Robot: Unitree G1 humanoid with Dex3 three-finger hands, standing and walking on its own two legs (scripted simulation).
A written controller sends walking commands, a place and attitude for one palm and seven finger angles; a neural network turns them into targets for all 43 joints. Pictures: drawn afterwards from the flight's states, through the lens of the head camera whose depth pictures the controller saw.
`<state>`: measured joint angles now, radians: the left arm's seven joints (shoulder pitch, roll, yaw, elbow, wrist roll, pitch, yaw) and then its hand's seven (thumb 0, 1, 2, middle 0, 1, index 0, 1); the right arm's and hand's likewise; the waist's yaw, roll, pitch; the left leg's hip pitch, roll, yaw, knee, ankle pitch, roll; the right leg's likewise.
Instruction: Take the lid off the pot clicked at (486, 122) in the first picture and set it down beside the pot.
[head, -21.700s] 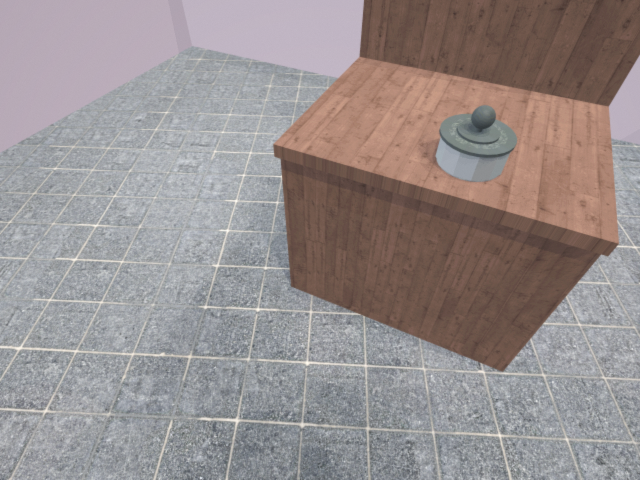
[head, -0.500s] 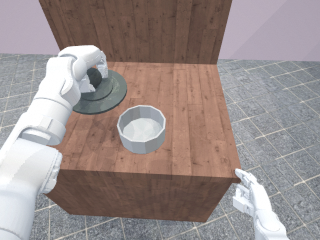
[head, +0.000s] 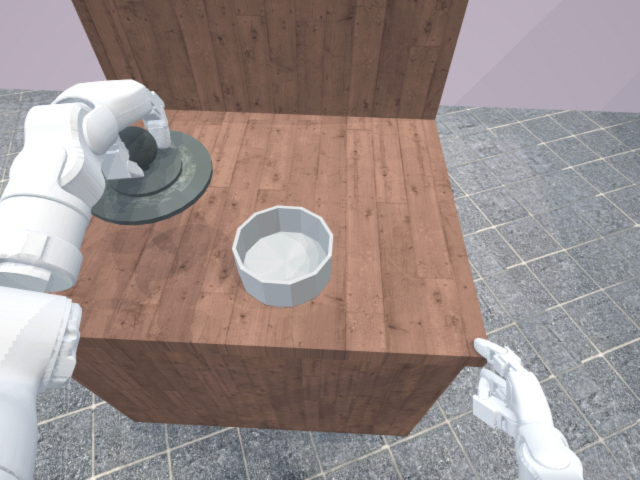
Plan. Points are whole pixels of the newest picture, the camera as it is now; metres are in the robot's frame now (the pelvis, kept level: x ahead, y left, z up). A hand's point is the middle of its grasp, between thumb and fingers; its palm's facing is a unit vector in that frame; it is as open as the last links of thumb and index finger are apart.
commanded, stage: move the lid sideways beside the pot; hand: left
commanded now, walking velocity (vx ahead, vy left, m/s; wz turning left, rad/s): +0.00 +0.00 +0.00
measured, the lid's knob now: (135, 147) +0.48 +0.25 +0.16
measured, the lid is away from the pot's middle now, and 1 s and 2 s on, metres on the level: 0.18 0.22 0.23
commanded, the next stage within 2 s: lower the lid onto the table in 0.56 s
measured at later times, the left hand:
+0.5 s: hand (69, 168) +0.43 +0.31 +0.17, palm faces -0.34 -0.07 -0.94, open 8.0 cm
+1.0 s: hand (97, 168) +0.45 +0.29 +0.15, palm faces -0.34 -0.07 -0.94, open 8.0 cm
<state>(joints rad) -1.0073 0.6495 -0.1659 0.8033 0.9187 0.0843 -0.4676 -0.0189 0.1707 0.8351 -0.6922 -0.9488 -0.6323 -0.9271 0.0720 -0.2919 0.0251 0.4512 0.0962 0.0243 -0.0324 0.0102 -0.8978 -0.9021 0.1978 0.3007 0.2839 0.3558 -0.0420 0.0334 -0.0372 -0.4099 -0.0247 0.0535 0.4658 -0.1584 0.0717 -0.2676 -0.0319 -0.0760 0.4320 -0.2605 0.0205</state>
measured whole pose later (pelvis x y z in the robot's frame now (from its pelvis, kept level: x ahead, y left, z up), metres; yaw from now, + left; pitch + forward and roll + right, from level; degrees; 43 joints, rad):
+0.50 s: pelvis -0.01 +0.01 +0.00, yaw +1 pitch +6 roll -2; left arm -1.07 0.75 -0.17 0.91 0.92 -0.03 -0.50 -0.02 0.17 0.84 -0.69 -0.95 -0.63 -0.93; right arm 0.04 -0.30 0.03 0.49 0.10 0.01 -0.07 0.01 -0.90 -0.90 0.20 0.30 0.24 0.33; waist -0.02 0.01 -0.01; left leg -0.43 -0.03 0.04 0.48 -0.15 0.08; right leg -0.28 -0.03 -0.09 0.43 -0.25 0.02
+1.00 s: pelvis -0.01 +0.02 +0.00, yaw +0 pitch +7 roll -2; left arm -1.05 0.69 -0.16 0.90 0.93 -0.03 -0.47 -0.02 0.17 0.84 -0.69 -0.95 -0.63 -0.93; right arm 0.06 -0.30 0.02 0.46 0.09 0.01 -0.06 0.01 -0.90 -0.90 0.20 0.30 0.23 0.32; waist -0.04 0.01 -0.03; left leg -0.46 -0.04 0.05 0.48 -0.15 0.09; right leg -0.31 -0.04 -0.07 0.44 -0.25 0.02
